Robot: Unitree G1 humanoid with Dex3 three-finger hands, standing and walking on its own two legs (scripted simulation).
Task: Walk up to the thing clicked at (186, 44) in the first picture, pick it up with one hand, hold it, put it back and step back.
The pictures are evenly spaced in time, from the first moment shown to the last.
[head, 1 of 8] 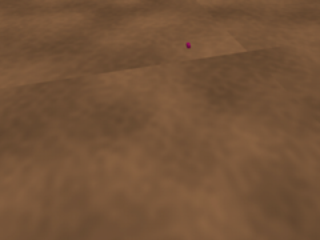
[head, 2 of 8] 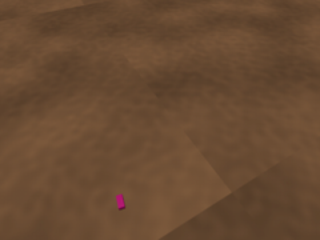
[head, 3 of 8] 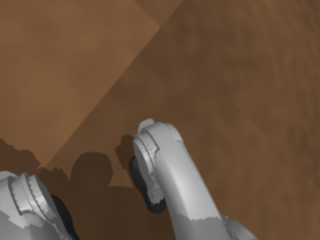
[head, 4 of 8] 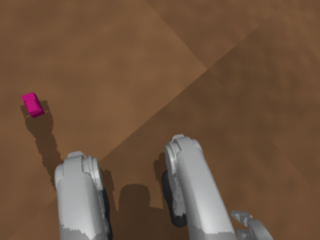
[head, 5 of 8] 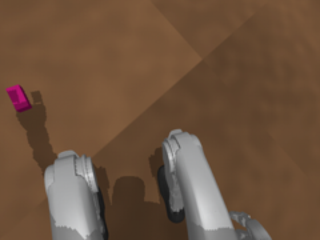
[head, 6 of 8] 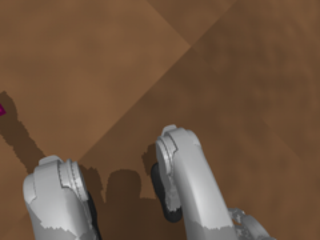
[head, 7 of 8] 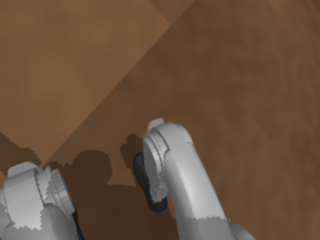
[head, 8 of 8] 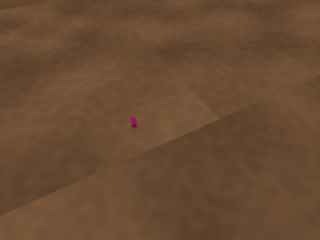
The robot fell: no
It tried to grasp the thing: yes
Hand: left
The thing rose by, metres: 0.06
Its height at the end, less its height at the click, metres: +0.00
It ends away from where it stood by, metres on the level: 0.02
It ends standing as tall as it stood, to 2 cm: yes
